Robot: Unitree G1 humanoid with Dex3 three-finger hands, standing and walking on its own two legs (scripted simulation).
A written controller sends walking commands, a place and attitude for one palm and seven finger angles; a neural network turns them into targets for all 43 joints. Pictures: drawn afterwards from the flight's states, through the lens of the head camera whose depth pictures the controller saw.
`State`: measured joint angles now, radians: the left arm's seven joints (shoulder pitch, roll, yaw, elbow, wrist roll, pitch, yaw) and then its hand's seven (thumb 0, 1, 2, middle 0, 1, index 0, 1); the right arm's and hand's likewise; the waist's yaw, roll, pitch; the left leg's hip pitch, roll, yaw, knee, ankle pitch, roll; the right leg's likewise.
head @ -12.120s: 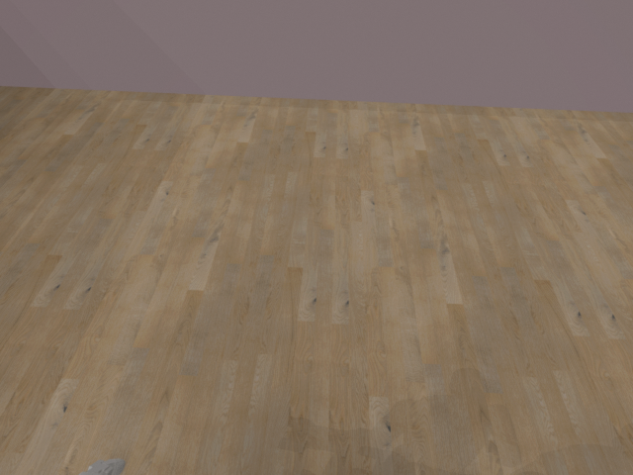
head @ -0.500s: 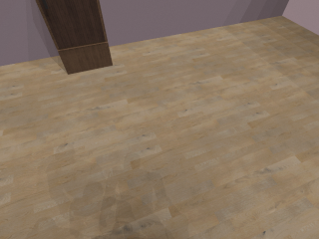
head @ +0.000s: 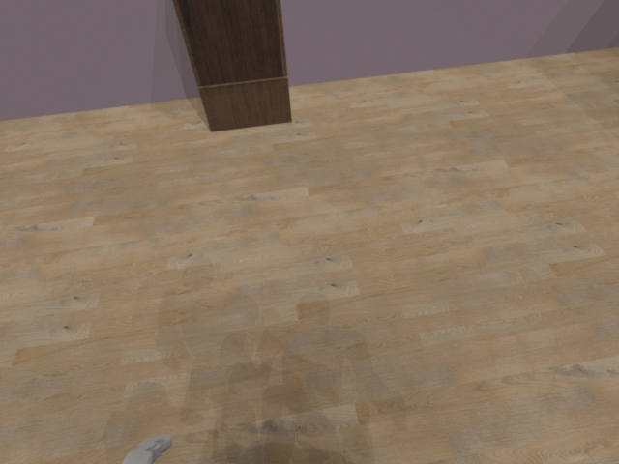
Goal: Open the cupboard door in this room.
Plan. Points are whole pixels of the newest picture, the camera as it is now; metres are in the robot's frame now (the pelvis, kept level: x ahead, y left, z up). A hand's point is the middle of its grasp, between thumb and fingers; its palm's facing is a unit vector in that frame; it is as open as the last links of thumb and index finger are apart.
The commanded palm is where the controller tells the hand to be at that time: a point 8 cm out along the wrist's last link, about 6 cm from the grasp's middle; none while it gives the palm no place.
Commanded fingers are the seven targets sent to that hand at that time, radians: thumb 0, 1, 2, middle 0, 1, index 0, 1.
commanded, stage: stand and wait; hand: left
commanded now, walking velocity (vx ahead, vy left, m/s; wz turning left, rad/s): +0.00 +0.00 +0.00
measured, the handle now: out of the picture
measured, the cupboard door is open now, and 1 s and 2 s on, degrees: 0 0 0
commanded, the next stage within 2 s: turn or walk to find it in 0.10 s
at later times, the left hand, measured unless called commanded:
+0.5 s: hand out of the picture -0.09 +0.19 -0.18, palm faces +0.24 -0.95 -0.22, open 7.4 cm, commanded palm none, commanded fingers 0.00 0.90 0.90 -0.20 -0.30 -0.20 -0.30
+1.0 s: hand out of the picture -0.03 +0.18 -0.13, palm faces +0.35 -0.89 -0.29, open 7.4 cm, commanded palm none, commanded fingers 0.00 0.90 0.90 -0.20 -0.30 -0.20 -0.30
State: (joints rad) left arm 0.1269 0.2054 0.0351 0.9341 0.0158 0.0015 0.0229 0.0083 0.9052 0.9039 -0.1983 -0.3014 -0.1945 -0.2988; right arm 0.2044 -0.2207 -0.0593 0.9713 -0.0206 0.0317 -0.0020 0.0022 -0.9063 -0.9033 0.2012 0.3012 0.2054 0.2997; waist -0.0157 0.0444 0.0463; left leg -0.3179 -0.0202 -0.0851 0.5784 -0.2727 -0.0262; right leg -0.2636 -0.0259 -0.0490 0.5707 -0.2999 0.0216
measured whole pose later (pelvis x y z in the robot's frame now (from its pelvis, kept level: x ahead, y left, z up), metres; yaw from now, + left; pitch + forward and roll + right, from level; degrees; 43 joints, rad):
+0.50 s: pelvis -0.03 +0.01 +0.00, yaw +9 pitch -1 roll +0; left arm 0.30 0.21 0.04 1.07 0.02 0.04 0.03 0.01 0.90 0.90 -0.20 -0.30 -0.20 -0.30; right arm 0.15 -0.19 -0.04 1.04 -0.01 0.03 0.00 0.00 -0.91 -0.90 0.20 0.30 0.20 0.30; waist 0.05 -0.05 0.07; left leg -0.19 -0.01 0.04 0.53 -0.31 0.02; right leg -0.31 -0.10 -0.16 0.68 -0.40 0.02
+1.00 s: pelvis -0.06 -0.03 +0.01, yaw +21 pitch -1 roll +1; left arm 0.16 0.17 0.03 0.92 0.02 0.00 0.02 0.01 0.90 0.90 -0.20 -0.30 -0.20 -0.30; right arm 0.22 -0.25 -0.09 1.00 -0.02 0.08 0.01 0.00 -0.91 -0.90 0.20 0.30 0.20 0.30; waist -0.03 0.06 0.06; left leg -0.47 -0.04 -0.05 1.05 -0.43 -0.03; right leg -0.21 -0.06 -0.11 0.53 -0.31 -0.02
